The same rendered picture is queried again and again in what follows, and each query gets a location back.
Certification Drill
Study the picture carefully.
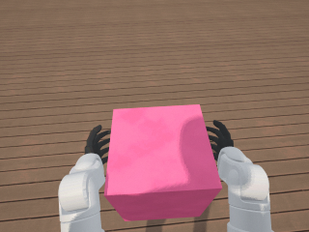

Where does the left robot hand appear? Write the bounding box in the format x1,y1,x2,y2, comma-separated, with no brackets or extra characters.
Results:
84,125,111,165

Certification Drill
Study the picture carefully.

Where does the robot right forearm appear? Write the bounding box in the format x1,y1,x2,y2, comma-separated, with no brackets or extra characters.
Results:
217,146,274,232

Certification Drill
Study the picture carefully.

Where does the right robot hand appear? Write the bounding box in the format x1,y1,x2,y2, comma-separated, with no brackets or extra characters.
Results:
206,120,234,161

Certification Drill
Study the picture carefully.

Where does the robot left forearm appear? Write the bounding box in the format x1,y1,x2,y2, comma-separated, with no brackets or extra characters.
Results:
58,153,105,232

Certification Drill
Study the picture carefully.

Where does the carton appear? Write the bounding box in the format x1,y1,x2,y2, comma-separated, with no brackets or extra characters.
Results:
104,104,223,221

